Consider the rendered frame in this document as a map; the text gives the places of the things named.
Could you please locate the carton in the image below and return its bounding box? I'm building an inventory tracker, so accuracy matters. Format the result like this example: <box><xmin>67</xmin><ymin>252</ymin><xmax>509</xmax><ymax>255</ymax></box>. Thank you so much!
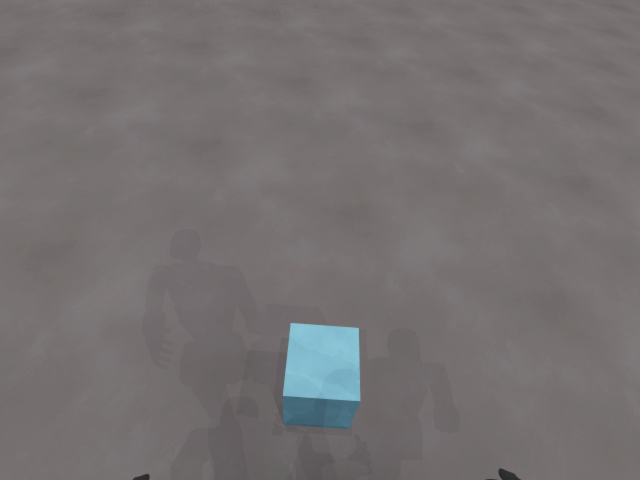
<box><xmin>283</xmin><ymin>323</ymin><xmax>360</xmax><ymax>429</ymax></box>

